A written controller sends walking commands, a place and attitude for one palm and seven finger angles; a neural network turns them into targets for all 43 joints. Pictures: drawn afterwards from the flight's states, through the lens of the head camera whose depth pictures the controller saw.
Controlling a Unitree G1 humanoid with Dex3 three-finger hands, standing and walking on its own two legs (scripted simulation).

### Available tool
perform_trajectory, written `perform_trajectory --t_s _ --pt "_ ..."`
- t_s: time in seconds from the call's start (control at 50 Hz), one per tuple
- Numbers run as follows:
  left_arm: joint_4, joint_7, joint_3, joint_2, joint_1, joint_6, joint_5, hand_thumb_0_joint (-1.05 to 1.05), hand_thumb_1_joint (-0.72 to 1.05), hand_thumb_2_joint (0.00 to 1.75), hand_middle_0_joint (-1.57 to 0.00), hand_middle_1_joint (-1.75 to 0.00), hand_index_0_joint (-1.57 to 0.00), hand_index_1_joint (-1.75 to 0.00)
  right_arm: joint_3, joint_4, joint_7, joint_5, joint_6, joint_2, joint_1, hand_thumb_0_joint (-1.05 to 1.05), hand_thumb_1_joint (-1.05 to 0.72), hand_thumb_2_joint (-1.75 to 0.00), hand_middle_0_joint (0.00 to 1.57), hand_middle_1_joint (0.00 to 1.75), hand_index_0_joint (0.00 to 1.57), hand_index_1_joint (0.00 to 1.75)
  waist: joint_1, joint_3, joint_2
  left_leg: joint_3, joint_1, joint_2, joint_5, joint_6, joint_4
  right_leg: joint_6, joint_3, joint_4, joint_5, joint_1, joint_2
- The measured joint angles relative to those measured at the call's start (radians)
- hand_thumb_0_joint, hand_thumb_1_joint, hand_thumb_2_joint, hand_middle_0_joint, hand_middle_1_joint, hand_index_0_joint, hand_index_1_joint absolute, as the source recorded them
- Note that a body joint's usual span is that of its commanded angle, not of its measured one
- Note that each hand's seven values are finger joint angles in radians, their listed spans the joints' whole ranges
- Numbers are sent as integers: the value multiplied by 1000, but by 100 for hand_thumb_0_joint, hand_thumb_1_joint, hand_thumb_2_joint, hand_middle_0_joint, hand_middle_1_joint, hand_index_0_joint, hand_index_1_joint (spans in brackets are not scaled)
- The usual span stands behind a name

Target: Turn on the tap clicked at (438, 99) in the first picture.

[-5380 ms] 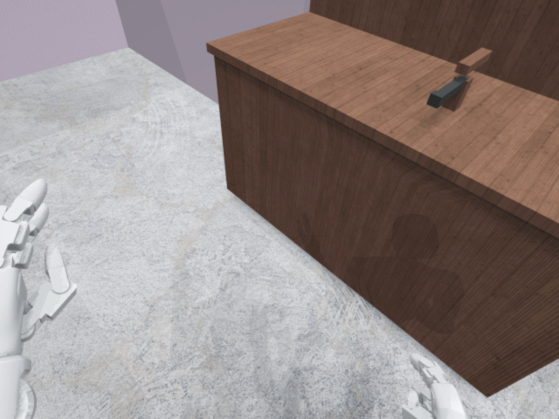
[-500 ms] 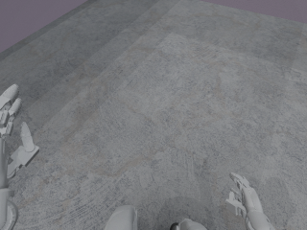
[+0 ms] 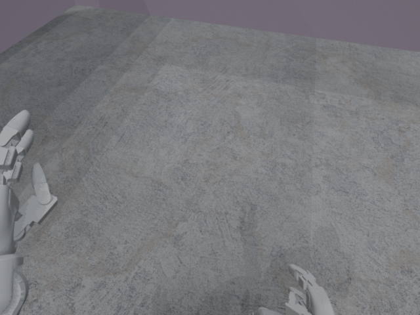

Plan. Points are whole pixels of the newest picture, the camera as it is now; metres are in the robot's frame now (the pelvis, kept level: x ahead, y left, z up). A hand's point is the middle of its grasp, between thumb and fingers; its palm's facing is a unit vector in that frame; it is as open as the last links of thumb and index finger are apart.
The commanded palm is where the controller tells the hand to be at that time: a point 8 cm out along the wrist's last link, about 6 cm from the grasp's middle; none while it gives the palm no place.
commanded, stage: walk to a spot facing it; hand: left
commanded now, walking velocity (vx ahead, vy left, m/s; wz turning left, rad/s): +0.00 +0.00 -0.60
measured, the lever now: out of the picture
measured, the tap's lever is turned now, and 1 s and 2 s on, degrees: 0 0 0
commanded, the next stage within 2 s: none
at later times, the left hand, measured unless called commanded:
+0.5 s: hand (125, 213) +0.20 +0.14 +0.19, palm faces +0.18 -0.88 -0.45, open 7.4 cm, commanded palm +0.17 +0.19 +0.18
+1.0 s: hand (247, 271) +0.16 -0.02 +0.18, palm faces -0.18 -0.79 -0.59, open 7.4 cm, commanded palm +0.13 +0.07 +0.18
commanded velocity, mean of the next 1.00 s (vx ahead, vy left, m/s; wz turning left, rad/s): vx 0.00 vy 0.00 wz -0.60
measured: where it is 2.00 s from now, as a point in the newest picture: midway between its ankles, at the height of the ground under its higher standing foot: outside the picture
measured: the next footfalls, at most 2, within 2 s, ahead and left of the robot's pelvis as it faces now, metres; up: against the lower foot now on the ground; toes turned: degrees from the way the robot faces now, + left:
right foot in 0.10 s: +0.03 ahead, -0.15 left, +0.00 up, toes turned -11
left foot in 0.50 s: +0.04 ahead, +0.09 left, +0.00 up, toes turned -11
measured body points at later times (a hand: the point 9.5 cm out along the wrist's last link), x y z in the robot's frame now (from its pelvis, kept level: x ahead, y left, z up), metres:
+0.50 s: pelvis -0.06 -0.04 -0.01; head -0.03 -0.05 +0.44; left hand +0.19 +0.18 +0.21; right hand +0.04 -0.34 -0.08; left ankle -0.01 +0.10 -0.73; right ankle -0.01 -0.14 -0.73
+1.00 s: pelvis -0.16 -0.07 +0.00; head -0.12 -0.14 +0.44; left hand +0.16 +0.03 +0.21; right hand -0.16 -0.36 -0.13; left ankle -0.08 +0.06 -0.65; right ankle -0.14 -0.16 -0.73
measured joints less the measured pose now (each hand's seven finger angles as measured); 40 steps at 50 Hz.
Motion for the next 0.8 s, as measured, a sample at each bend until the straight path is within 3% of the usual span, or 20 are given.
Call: perform_trajectory --t_s 0.08,0.12,0.14,0.18,0.22,0.26,0.36,0.48,0.52,0.54,0.6,0.64,0.7,0.76,0.78,0.8 --pt "-33 -4 43 75 3 -23 -5 1 89 90 -21 -30 -21 -30 9 -20 16 -2 -23 16 -11 1 -90 -90 21 30 20 30 -16 29 17 34 -40 60 -4 -34 45 -3 -34 -217 50 105 -2" --pt "-36 -6 68 98 5 -32 -5 1 89 90 -21 -30 -21 -30 1 -27 22 4 -25 -1 -20 1 -90 -90 21 30 20 30 -33 49 46 21 -82 101 -24 -42 118 -41 -49 -289 129 138 25" --pt "-34 -7 71 98 7 -37 -4 1 89 90 -21 -30 -21 -30 -7 -20 20 4 -19 -18 -32 1 -90 -90 21 30 20 30 -45 63 61 -20 -114 96 -93 -40 189 -67 -50 -274 130 127 37" --pt "-38 -8 71 94 25 -33 -13 1 89 90 -21 -30 -21 -30 -24 2 14 9 3 -53 -57 1 -90 -90 21 30 20 30 -61 77 55 -100 -192 29 -214 -43 386 -98 -30 -257 124 103 34" --pt "-54 -9 82 92 75 -30 -24 1 89 90 -21 -30 -21 -30 -43 14 3 11 30 -84 -77 1 -90 -90 21 30 20 30 -72 82 38 -136 -250 -29 -232 -48 538 -108 2 -272 141 93 34" --pt "-67 -8 96 95 134 -30 -33 1 89 90 -21 -31 -22 -30 -60 17 -8 11 57 -109 -88 1 -91 -90 21 30 20 30 -81 78 22 -146 -280 -63 -208 -54 585 -111 31 -302 170 93 39" --pt "-81 3 111 103 190 -21 -42 1 88 90 -22 -31 -22 -30 -94 11 -34 7 88 -147 -78 1 -91 -90 20 30 20 30 -72 42 -11 -144 -245 -95 -145 -48 402 -116 83 -353 222 91 59" --pt "-80 15 73 67 127 -8 -34 1 89 90 -22 -31 -22 -30 -92 -5 -42 6 83 -156 -48 1 -91 -90 20 30 19 30 -40 -29 -42 -138 -82 -124 -99 -18 75 -110 130 -329 242 49 91" --pt "-70 14 64 60 95 -12 -30 1 89 90 -21 -31 -22 -30 -85 -17 -46 3 77 -142 -45 1 -91 -90 20 30 19 30 -34 -39 -59 -123 -40 -125 24 4 -23 -97 144 -271 204 17 99" --pt "-57 13 63 57 74 -13 -23 1 89 90 -21 -31 -22 -30 -81 -23 -49 2 75 -127 -47 1 -91 -90 20 30 19 30 -24 -32 -73 -107 -37 -124 46 7 -14 -83 145 -196 122 -8 98" --pt "3 10 67 50 43 -27 -3 1 89 90 -21 -31 -21 -30 -60 -31 -42 0 56 -75 -50 1 -91 -90 20 30 19 30 -13 -26 -70 -75 -25 -89 23 1 3 -41 90 120 3 -92 83" --pt "28 7 54 32 28 -17 -3 1 89 90 -21 -30 -21 -30 -46 -33 -28 6 42 -50 -43 1 -91 -90 20 30 20 30 -5 -22 -43 -63 -18 -57 24 -9 -3 -20 50 193 1 -95 56" --pt "24 9 31 8 14 -15 -7 1 89 90 -21 -30 -21 -30 -22 -36 -10 11 17 -25 -35 1 -91 -90 20 30 20 30 11 -8 1 -36 -22 -2 36 -29 -2 -2 8 84 -15 -35 16" --pt "7 6 26 29 4 -19 -7 1 89 90 -21 -30 -21 -30 -2 -45 3 10 -5 -8 -25 1 -90 -90 21 30 20 30 13 13 24 -17 -59 47 29 -55 45 3 -11 -108 -5 62 -4" --pt "2 4 31 44 -1 -20 -6 1 89 90 -21 -30 -21 -30 3 -48 5 10 -11 -4 -22 1 -90 -90 21 30 20 30 11 20 25 -15 -80 61 18 -64 79 -5 -15 -181 42 96 -6" --pt "2 2 30 46 -14 -23 -4 1 89 90 -21 -30 -21 -30 1 -43 7 12 -15 -11 -27 1 -90 -90 21 30 20 30 4 41 47 -26 -101 85 -2 -59 121 -39 -26 -192 85 96 14"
